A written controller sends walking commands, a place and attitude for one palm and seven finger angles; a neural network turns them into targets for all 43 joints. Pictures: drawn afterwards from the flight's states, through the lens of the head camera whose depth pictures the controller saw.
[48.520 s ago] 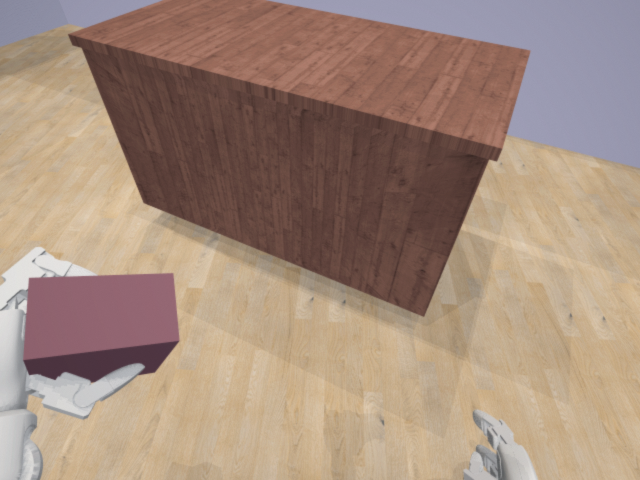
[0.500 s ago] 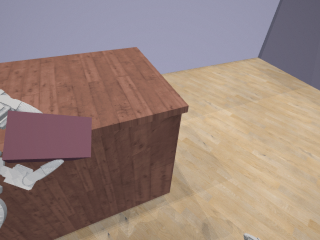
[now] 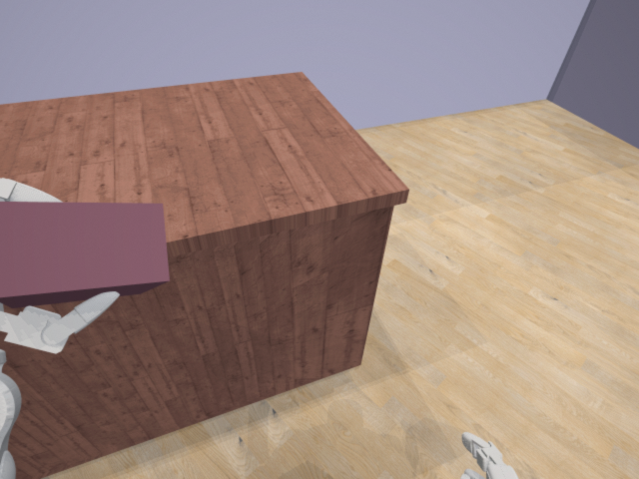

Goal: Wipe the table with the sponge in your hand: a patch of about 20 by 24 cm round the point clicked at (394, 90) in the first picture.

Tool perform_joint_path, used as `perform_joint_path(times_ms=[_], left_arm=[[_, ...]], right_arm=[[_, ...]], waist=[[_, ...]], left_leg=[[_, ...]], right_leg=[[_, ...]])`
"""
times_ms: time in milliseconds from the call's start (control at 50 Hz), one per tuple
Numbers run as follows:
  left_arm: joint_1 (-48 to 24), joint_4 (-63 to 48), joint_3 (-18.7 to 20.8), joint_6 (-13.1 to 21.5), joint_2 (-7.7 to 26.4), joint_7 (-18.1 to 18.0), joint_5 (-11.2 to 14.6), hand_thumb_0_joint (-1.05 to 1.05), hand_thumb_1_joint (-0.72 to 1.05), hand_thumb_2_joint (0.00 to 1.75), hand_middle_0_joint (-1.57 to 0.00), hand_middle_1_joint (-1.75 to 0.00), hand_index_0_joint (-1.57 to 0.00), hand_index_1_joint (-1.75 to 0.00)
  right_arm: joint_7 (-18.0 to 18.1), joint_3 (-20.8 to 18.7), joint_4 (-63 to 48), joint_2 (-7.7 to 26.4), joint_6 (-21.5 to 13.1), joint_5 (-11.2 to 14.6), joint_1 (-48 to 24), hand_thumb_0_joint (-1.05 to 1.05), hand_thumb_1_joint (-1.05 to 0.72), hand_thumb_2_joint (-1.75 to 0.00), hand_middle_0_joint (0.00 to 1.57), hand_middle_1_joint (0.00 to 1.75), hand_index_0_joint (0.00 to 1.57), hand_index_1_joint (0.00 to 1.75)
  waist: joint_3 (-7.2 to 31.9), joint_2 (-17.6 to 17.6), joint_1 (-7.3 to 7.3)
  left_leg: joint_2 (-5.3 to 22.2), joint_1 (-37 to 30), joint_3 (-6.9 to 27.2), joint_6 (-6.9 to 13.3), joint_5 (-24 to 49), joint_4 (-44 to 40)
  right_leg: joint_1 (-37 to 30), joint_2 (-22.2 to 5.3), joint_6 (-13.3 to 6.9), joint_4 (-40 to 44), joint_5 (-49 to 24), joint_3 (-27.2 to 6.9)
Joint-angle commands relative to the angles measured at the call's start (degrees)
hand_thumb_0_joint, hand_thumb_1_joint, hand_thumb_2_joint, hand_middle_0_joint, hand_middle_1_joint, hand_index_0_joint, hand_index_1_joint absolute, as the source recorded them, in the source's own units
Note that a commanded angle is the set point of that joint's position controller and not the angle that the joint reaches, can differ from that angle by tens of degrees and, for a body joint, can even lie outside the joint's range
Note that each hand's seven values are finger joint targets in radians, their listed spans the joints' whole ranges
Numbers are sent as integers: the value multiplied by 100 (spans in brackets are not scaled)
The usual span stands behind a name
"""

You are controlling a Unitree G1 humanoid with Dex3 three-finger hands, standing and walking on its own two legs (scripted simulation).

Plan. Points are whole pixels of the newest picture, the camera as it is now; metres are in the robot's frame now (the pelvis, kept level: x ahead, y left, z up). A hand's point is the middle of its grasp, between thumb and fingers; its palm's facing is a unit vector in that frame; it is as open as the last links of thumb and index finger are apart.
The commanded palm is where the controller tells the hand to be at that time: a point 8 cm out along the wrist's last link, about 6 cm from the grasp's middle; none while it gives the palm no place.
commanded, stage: stop stepping back and stand still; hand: left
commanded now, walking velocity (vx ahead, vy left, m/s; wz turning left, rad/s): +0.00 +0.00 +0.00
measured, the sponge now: (105, 257) +0.24 +0.22 +0.23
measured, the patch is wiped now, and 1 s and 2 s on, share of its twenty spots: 1.00 1.00 1.00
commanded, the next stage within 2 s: stand and wait in 0.46 s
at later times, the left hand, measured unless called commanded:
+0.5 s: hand (84, 242) +0.25 +0.24 +0.24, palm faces +0.43 -0.81 -0.38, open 10.4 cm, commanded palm +0.19 +0.28 +0.26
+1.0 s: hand (43, 270) +0.21 +0.25 +0.24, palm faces +0.45 -0.81 -0.37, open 10.4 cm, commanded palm +0.15 +0.29 +0.26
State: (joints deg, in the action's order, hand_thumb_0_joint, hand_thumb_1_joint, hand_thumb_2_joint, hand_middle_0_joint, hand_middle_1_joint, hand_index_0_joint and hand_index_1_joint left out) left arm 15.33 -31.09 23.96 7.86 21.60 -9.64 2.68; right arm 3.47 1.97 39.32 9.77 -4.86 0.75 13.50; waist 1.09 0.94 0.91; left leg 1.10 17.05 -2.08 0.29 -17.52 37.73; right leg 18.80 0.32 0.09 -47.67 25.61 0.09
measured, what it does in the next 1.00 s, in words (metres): stands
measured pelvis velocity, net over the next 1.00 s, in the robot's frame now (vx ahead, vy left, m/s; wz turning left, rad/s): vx -0.01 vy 0.01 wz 0.01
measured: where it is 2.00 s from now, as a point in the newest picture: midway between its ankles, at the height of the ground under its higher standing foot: outside the picture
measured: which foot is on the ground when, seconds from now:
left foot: down 0.00-1.00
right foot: down 0.00-1.00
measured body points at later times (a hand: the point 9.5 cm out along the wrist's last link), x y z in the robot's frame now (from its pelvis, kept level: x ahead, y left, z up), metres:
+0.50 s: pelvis +0.03 +0.00 +0.02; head +0.04 +0.00 +0.47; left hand +0.22 +0.28 +0.26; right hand +0.21 -0.23 -0.06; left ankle +0.03 +0.12 -0.72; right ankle +0.02 -0.10 -0.72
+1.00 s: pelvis -0.01 +0.01 +0.02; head -0.01 +0.01 +0.47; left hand +0.18 +0.29 +0.26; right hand +0.16 -0.22 -0.07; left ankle +0.03 +0.12 -0.72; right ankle +0.02 -0.10 -0.72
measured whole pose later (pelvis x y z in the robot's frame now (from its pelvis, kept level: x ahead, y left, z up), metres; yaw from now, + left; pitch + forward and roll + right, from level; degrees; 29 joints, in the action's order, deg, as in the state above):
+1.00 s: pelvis -0.01 +0.01 +0.02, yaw +0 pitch -1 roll -1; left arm 22.3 -32.8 22.1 9.3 22.5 -8.9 2.7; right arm 3.9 0.8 36.4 12.0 -2.9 0.5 12.3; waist 0.7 -2.1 0.1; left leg 0.9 15.5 -0.2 0.8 -12.2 28.3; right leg 13.0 1.8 -0.7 -23.8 10.2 1.3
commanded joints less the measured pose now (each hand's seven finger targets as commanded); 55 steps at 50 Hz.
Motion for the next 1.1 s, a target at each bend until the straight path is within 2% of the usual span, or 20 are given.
perform_joint_path(times_ms=[0, 20, 40, 60, 80, 100, 140, 180, 220, 280, 320, 400, 460, 500, 560, 640, 800, 860, 880, 1080], left_arm=[[-580, -1175, 432, 322, 1108, -7, -24, 0, 10, 130, -120, -160, -120, -160], [-433, -1263, 459, 338, 1130, 37, -12, 0, 10, 130, -120, -160, -120, -160], [-320, -1309, 547, 383, 1226, 65, 0, 0, 10, 130, -120, -160, -120, -160], [-180, -1342, 674, 405, 1349, 95, 14, 0, 10, 130, -120, -160, -120, -160], [-41, -1403, 687, 411, 1310, 79, 113, 0, 10, 130, -120, -160, -120, -160], [27, -1570, 749, 463, 1336, 75, 133, 0, 10, 130, -120, -160, -120, -160], [141, -1618, 932, 550, 1421, 33, 158, 0, 10, 130, -120, -160, -120, -160], [266, -1443, 866, 554, 1286, 19, 170, 0, 10, 130, -120, -160, -120, -160], [234, -1232, 823, 480, 1237, 27, 159, 0, 10, 130, -120, -160, -120, -160], [102, -1187, 740, 424, 1236, 51, 89, 0, 10, 130, -120, -160, -120, -160], [80, -1373, 595, 407, 1156, 64, 76, 0, 10, 130, -120, -160, -120, -160], [225, -1749, 543, 419, 1162, 48, 76, 0, 10, 130, -120, -160, -120, -160], [277, -2000, 847, 465, 1468, -5, 85, 0, 10, 130, -120, -160, -120, -160], [348, -1728, 741, 454, 1291, -12, 118, 0, 10, 130, -120, -160, -120, -160], [264, -1453, 868, 442, 1367, -8, 134, 0, 10, 130, -120, -160, -120, -160], [137, -988, 598, 373, 1129, 38, 149, 0, 10, 130, -120, -160, -120, -160], [-255, -1258, 396, 414, 1100, 10, 54, 0, 10, 130, -120, -160, -120, -160], [-244, -1509, 611, 488, 1318, -43, 15, 0, 10, 130, -120, -160, -120, -160], [-148, -1424, 526, 499, 1184, -42, 29, 0, 10, 130, -120, -160, -120, -160], [108, -1213, 562, 509, 1099, -24, 47, 0, 10, 130, -120, -160, -120, -160]], right_arm=[[-80, -190, -934, 716, -437, -8, -890, 0, -90, -90, 20, 30, 20, 30], [-97, -232, -1040, 756, -402, -16, -957, 0, -90, -90, 20, 30, 20, 30], [-117, -295, -1091, 749, -365, -44, -930, 0, -90, -90, 20, 30, 20, 30], [-174, -314, -1102, 747, -346, -68, -897, 0, -90, -90, 20, 30, 20, 30], [-202, -390, -1006, 679, -302, 19, -775, 0, -90, -90, 20, 30, 20, 30], [-205, -413, -1041, 708, -282, 36, -794, 0, -90, -90, 20, 30, 20, 30], [-138, -349, -1070, 660, -222, 16, -711, 0, -90, -90, 20, 30, 20, 30], [-34, -371, -1119, 746, -176, 8, -768, 0, -90, -90, 20, 30, 20, 30], [7, -425, -1220, 876, -94, 81, -841, 0, -90, -90, 20, 30, 20, 30], [36, -410, -1256, 854, -71, 80, -792, 0, -90, -90, 20, 30, 20, 30], [8, -436, -1295, 898, -67, 86, -813, 0, -90, -90, 20, 30, 20, 30], [-25, -438, -1342, 904, -97, 60, -839, 0, -90, -90, 20, 30, 20, 30], [-2, -454, -1366, 916, -83, 25, -870, 0, -90, -90, 20, 30, 20, 30], [-2, -417, -1325, 856, -51, 32, -861, 0, -90, -90, 20, 30, 20, 30], [33, -431, -1324, 879, 2, 20, -855, 0, -90, -90, 20, 30, 20, 30], [36, -389, -1302, 866, 43, 36, -883, 0, -90, -90, 20, 30, 20, 30], [68, -334, -1284, 872, -64, -18, -1006, 0, -90, -90, 20, 30, 20, 30], [93, -365, -1294, 904, -121, -47, -1003, 0, -90, -90, 20, 30, 20, 30], [86, -325, -1236, 829, -122, -41, -979, 0, -90, -90, 20, 30, 20, 30], [49, -377, -1195, 866, -184, -26, -926, 0, -90, -90, 20, 30, 20, 30]], waist=[[133, -968, -12], [133, -616, -6], [206, 112, -88], [373, 463, -149], [435, 862, -151], [572, 616, -116], [760, 238, -164], [828, -340, -139], [734, -457, -43], [914, -631, -97], [985, -757, -90], [1060, -667, -86], [1124, -784, -66], [937, -730, -78], [830, -562, -72], [540, -307, -86], [311, -410, -47], [445, -725, -27], [439, -632, -37], [457, -485, -52]], left_leg=[[1029, 407, 1215, 558, -475, -1723], [698, 801, 824, 376, -441, -1192], [331, 998, 519, 196, -401, -408], [97, 878, 312, 68, -215, 226], [50, 858, 284, -6, -216, 815], [105, 811, 380, -14, -421, 849], [197, 374, 407, 47, -12, -197], [331, -447, 585, 119, 1651, -1138], [682, -663, 968, 251, 2123, -1256], [706, -848, 879, 249, 3327, -1048], [696, -863, 808, 231, 3335, -1008], [605, -652, 738, 162, 3061, -966], [543, -574, 724, 135, 2841, -969], [526, -394, 725, 116, 2439, -1055], [484, -347, 720, 117, 1966, -1139], [423, -194, 712, 137, 1082, -1236], [356, -74, 798, 188, 21, -1597], [383, -2, 865, 204, -102, -1764], [409, 45, 881, 214, -110, -1795], [385, 40, 829, 158, 195, -1677]], right_leg=[[-717, 24, 22, 1682, -580, 171], [-1185, -37, -92, 2438, -1105, -18], [-1212, -573, -418, 2827, -1291, -982], [-974, -1255, -690, 3134, -1324, -1960], [-986, -1599, -878, 3263, -1842, -2343], [-1136, -1682, -1020, 3101, -2648, -2193], [-1353, -1455, -804, 2525, -3448, -1461], [-1142, -746, -333, 2095, -3192, -793], [-863, -237, -73, 2142, -2423, -455], [-1038, -196, -29, 1897, -3044, -205], [-1100, -209, -40, 1961, -2985, -244], [-1342, -311, -109, 2039, -3432, -374], [-1388, -384, -153, 2098, -3527, -506], [-1340, -350, -145, 2201, -3197, -506], [-1201, -339, -154, 2392, -2841, -571], [-939, -347, -142, 2716, -2127, -650], [-590, -292, -142, 3016, -975, -607], [-763, -225, -133, 2880, -1028, -505], [-840, -207, -122, 2835, -1108, -456], [-860, -206, -113, 2807, -1390, -450]])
